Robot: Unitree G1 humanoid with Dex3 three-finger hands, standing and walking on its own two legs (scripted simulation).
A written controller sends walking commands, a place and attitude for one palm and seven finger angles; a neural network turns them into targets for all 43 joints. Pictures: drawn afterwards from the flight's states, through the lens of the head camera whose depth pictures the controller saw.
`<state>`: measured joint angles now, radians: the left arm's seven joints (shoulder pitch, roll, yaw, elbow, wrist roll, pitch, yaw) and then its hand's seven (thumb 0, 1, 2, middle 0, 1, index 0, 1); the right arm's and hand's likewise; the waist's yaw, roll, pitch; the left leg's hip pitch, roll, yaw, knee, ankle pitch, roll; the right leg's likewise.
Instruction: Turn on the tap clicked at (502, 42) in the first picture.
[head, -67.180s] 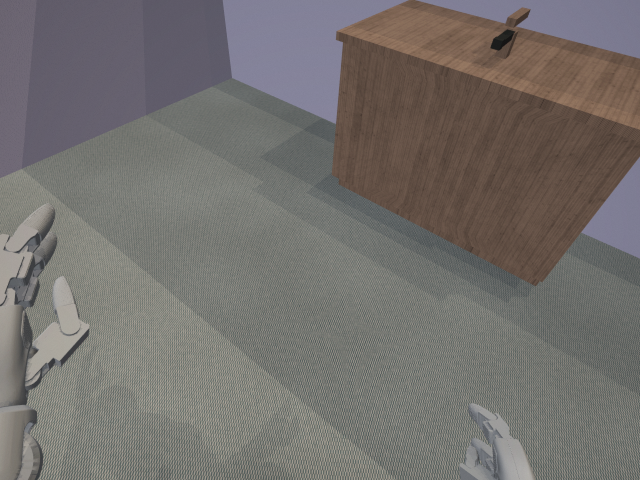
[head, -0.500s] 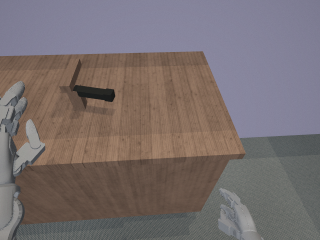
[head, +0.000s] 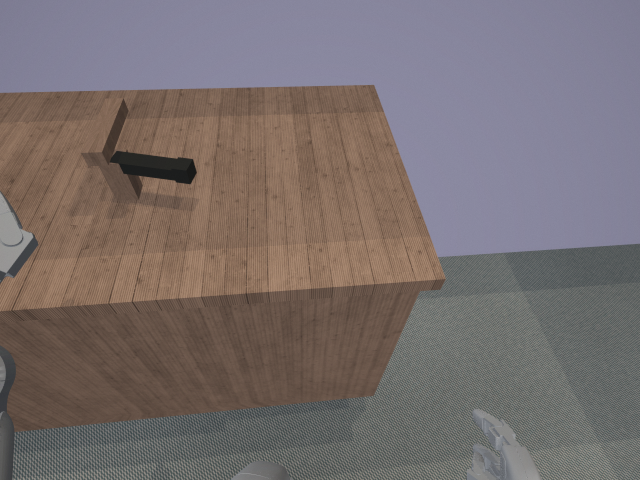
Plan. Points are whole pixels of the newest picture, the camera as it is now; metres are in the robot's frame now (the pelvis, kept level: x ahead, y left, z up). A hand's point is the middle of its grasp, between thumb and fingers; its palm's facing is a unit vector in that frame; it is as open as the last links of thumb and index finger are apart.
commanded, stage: bring the hand home and regain balance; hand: left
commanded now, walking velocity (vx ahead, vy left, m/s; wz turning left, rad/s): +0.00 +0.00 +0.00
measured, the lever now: (184, 170) +0.50 +0.30 +0.06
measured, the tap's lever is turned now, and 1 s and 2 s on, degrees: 75 75 75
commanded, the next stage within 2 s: come to a stop and stand still in 2.00 s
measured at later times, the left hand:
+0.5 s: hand (69, 243) +0.26 +0.29 +0.17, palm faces +0.28 -0.89 -0.35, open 7.5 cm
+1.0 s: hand (4, 297) +0.20 +0.32 +0.17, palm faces +0.23 -0.90 -0.36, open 7.5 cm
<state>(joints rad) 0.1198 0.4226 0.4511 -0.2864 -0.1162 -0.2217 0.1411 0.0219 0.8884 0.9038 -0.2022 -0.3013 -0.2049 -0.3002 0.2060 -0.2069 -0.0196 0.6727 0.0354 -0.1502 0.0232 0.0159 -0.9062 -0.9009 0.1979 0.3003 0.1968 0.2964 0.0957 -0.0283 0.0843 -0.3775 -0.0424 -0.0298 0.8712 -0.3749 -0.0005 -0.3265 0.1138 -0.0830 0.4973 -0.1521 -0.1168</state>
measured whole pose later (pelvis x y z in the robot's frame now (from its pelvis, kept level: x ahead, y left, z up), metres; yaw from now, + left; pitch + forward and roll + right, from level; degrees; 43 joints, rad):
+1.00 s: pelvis -0.04 +0.11 +0.00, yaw -9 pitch -2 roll +0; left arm 0.47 0.39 0.41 -0.58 -0.06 -0.21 0.09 0.02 0.88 0.90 -0.21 -0.30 -0.21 -0.30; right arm 0.20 -0.18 0.00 0.57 0.01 -0.05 0.02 0.01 -0.90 -0.90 0.20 0.30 0.20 0.30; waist 0.01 -0.09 0.07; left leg -0.40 0.02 -0.08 0.93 -0.43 -0.01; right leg -0.34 -0.04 -0.03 0.63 -0.25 -0.01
